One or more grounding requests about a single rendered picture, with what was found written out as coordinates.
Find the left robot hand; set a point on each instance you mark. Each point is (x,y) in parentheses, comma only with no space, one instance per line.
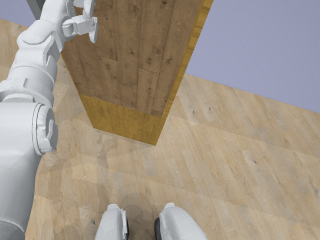
(61,13)

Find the right robot shin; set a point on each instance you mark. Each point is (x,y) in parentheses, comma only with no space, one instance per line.
(163,237)

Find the handle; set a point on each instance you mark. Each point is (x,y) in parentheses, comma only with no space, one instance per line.
(36,7)

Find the cupboard door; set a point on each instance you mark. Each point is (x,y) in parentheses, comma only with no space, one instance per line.
(137,54)

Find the robot right thigh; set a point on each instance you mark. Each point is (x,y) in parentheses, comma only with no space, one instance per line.
(180,225)

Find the robot left upper arm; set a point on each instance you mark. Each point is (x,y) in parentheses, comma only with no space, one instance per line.
(27,131)

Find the robot left forearm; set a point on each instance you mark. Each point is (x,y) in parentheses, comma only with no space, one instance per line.
(33,73)

